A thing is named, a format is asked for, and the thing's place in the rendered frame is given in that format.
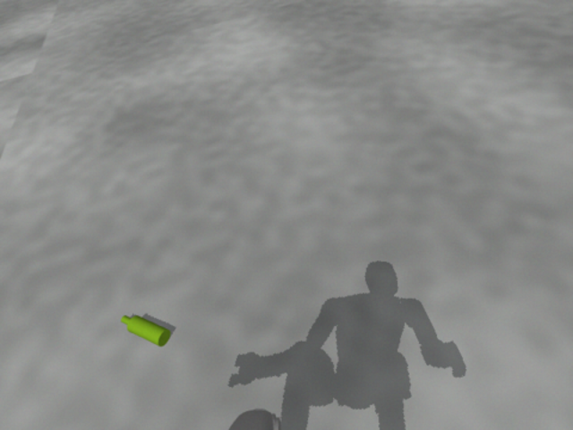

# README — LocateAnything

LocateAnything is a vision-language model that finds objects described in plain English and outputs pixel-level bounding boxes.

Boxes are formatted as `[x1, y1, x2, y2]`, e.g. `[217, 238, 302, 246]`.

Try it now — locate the bottle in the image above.
[121, 315, 170, 347]

